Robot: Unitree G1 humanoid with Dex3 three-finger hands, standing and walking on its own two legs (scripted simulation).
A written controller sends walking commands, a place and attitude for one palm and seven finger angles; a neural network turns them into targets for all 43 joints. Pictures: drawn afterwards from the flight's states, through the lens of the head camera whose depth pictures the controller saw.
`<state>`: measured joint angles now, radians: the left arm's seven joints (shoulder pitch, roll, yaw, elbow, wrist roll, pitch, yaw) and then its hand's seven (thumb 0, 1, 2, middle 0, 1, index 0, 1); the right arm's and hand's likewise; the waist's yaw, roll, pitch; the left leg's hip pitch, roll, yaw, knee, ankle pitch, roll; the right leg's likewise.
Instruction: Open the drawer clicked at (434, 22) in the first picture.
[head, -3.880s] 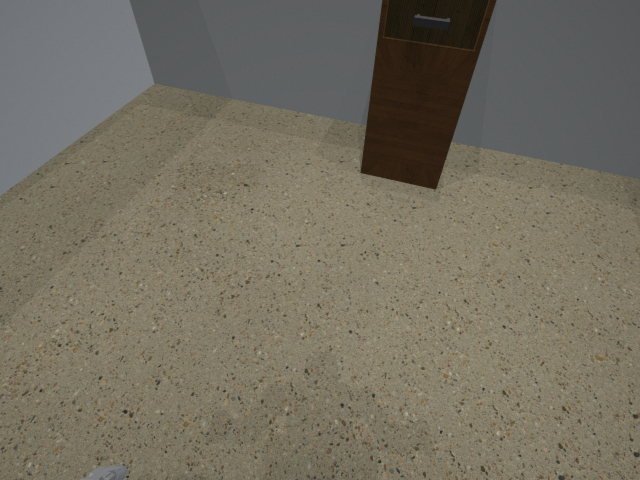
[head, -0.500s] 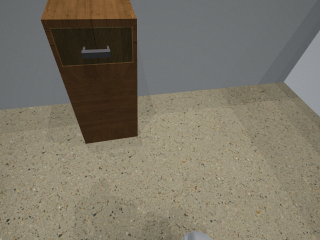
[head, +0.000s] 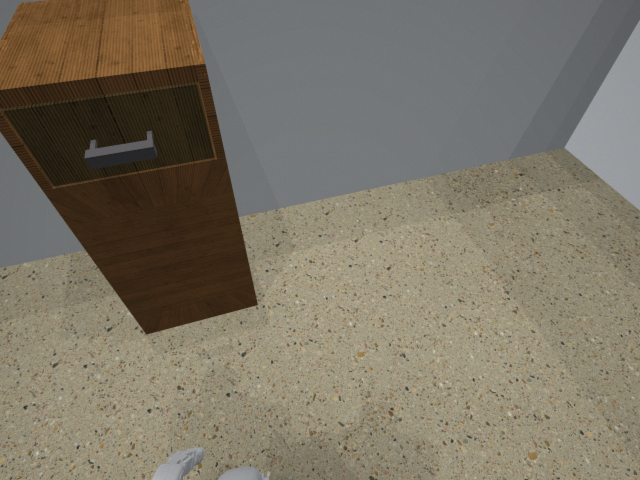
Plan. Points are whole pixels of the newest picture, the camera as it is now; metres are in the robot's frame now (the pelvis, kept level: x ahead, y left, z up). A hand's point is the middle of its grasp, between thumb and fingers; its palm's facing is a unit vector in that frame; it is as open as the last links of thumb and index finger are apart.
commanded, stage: turn to face it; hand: left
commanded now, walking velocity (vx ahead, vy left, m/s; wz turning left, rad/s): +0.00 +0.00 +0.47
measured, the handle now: (122, 147) +0.71 +0.40 +0.00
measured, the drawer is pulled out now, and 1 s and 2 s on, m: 0.00 0.00 0.00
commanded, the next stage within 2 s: take the last steps up to it in 0.56 s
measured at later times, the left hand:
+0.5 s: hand out of the picture +0.02 +0.25 -0.16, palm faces +0.22 -0.94 -0.28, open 7.3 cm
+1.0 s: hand out of the picture -0.07 +0.14 -0.15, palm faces +0.39 -0.90 -0.20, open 7.3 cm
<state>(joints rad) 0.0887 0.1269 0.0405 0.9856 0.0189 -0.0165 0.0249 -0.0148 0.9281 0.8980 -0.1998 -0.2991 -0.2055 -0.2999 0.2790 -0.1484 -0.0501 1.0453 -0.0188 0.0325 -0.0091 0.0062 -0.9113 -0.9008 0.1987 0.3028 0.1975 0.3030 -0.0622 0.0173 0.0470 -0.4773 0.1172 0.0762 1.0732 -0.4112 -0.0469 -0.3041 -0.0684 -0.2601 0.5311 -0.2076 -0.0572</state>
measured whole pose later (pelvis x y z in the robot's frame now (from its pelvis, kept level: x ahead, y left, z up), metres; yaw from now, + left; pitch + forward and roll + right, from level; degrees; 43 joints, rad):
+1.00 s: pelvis +0.01 -0.02 +0.02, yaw +18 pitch +0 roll +1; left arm 0.37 0.15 0.04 1.08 0.03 -0.03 0.01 0.00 0.92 0.90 -0.20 -0.30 -0.21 -0.30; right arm 0.25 -0.20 -0.07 1.07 -0.03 0.04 0.02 0.01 -0.91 -0.90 0.20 0.30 0.20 0.30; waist 0.05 -0.01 -0.01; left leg -0.31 0.07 0.07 0.75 -0.40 -0.02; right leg -0.18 -0.07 -0.17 0.37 -0.19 -0.03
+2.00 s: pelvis +0.27 +0.06 +0.00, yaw +16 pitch -2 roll -1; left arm 0.24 0.16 0.04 1.07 0.01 0.01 0.03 0.00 0.93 0.90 -0.20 -0.30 -0.20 -0.30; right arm 0.14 -0.16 -0.03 1.03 -0.02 0.01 -0.02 0.00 -0.91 -0.90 0.20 0.30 0.20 0.30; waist 0.03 0.00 0.05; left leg -0.32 0.06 0.07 0.56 -0.20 0.01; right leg -0.20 -0.01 -0.15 0.54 -0.31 -0.02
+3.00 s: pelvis +0.25 +0.05 +0.01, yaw +16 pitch -1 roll +0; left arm 0.23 0.17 0.02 1.14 0.01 0.02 0.03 0.00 0.92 0.90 -0.20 -0.30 -0.20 -0.30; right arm 0.23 -0.16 0.00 1.14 -0.01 -0.01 -0.04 0.01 -0.94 -0.90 0.20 0.30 0.20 0.30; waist 0.01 -0.02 0.03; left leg -0.12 0.01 0.07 0.41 -0.28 0.01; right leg -0.13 -0.06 -0.05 0.42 -0.27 0.04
